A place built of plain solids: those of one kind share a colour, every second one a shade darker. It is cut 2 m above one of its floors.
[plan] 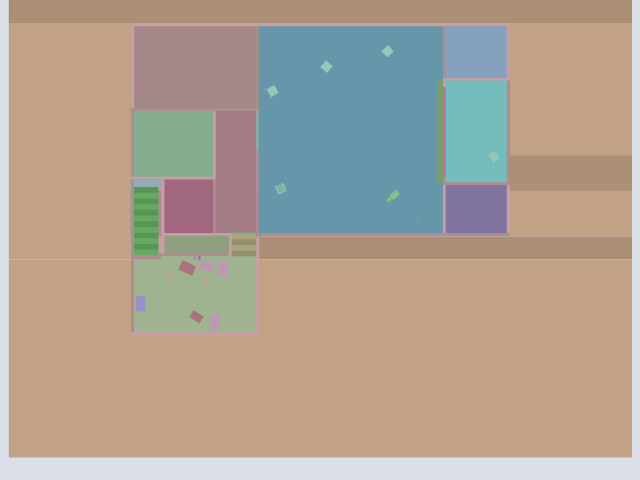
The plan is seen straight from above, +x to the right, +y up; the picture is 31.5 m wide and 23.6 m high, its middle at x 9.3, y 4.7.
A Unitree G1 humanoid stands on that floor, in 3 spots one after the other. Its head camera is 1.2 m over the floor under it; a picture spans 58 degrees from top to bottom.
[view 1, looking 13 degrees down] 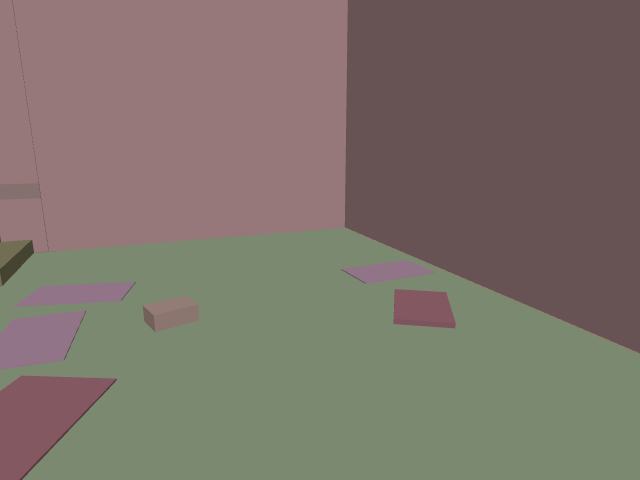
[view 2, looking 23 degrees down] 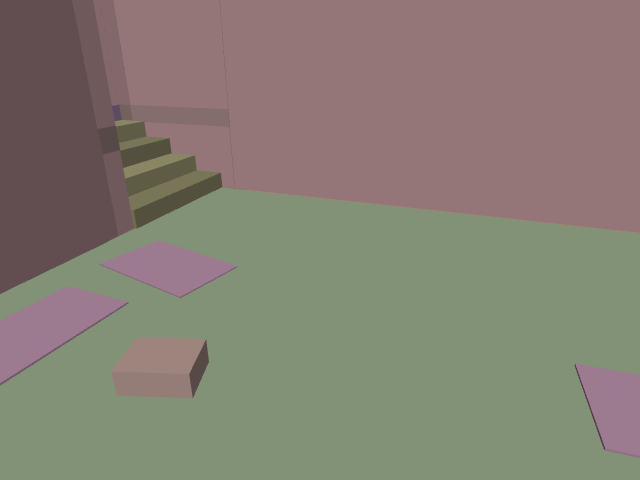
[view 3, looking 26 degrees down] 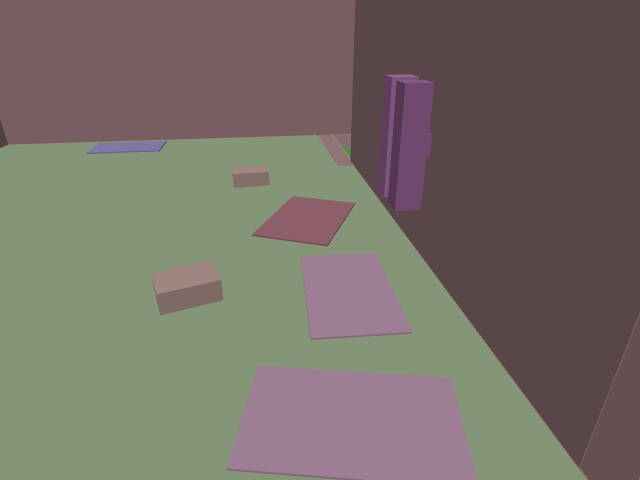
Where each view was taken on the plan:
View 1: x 0.76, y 2.72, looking -22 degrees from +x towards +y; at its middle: floor_foyer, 5.33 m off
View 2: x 2.58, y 1.56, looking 20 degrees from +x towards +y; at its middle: floor_foyer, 3.07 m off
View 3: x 5.56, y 3.02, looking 172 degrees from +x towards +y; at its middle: doormat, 2.71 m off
